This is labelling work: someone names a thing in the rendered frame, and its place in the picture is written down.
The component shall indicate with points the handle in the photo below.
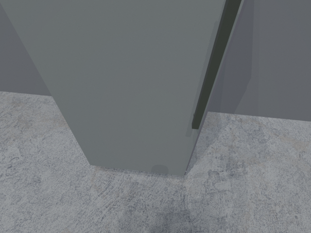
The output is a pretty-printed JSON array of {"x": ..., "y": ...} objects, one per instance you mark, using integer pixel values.
[{"x": 226, "y": 23}]

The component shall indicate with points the fridge door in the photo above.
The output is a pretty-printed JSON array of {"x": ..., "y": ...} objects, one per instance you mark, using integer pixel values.
[{"x": 125, "y": 74}]

